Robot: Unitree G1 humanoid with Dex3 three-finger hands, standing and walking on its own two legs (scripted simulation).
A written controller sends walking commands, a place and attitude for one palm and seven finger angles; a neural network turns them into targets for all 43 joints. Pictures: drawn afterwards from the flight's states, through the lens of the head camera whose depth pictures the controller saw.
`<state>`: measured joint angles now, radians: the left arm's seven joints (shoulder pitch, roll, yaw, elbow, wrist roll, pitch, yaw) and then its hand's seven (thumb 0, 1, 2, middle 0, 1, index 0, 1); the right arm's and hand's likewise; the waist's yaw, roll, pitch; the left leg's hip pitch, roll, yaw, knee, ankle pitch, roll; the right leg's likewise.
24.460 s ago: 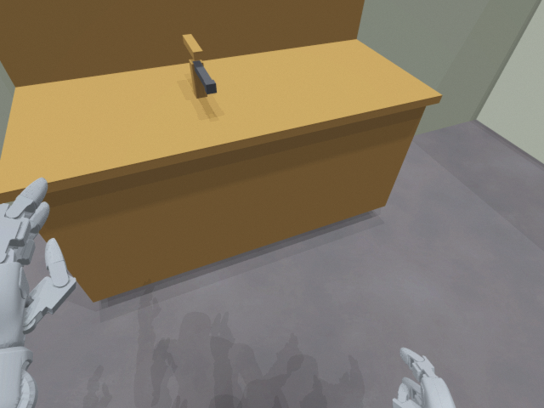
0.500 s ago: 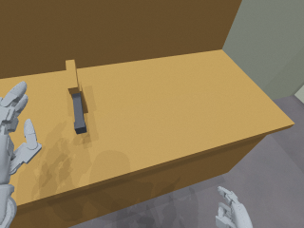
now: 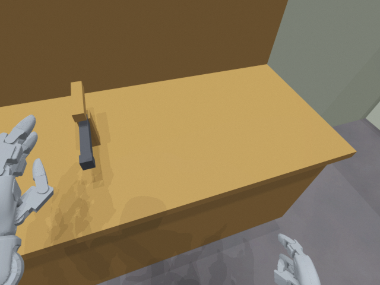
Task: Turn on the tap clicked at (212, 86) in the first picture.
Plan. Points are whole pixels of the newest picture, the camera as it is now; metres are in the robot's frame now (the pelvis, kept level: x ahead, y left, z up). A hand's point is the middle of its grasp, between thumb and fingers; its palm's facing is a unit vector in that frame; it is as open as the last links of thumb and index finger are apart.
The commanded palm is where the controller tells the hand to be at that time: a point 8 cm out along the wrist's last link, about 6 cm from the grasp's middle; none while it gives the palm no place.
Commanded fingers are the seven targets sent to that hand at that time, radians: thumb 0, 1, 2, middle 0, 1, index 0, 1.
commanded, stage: come to a stop and stand still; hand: left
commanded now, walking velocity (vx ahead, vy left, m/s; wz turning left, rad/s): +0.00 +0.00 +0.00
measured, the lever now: (87, 161) +0.36 +0.28 +0.03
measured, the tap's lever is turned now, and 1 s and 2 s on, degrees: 0 0 0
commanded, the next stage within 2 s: look again from close up in 0.20 s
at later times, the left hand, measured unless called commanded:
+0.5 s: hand (48, 190) +0.22 +0.24 +0.15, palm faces +0.36 -0.87 -0.35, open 7.4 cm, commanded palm +0.16 +0.28 +0.17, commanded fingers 0.00 0.90 0.90 -0.20 -0.30 -0.20 -0.30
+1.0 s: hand (61, 222) +0.18 +0.22 +0.12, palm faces +0.35 -0.88 -0.32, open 7.4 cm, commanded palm +0.14 +0.27 +0.16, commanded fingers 0.00 0.90 0.90 -0.20 -0.30 -0.20 -0.30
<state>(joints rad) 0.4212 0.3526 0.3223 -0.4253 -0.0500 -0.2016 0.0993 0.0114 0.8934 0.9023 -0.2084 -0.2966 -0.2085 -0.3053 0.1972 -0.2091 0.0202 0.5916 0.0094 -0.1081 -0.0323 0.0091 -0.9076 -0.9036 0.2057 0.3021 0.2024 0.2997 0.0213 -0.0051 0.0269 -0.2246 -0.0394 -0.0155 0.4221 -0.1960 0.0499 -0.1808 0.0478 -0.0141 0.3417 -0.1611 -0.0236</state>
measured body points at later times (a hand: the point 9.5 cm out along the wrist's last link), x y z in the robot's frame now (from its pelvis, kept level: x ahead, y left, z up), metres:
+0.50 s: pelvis +0.00 +0.00 +0.00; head +0.01 +0.02 +0.45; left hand +0.19 +0.29 +0.17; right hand +0.18 -0.23 -0.07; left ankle +0.02 +0.08 -0.74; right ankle +0.01 -0.11 -0.74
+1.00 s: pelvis -0.02 -0.02 -0.02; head -0.03 -0.01 +0.43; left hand +0.16 +0.27 +0.14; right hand +0.19 -0.23 -0.08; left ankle +0.02 +0.08 -0.74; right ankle +0.01 -0.10 -0.74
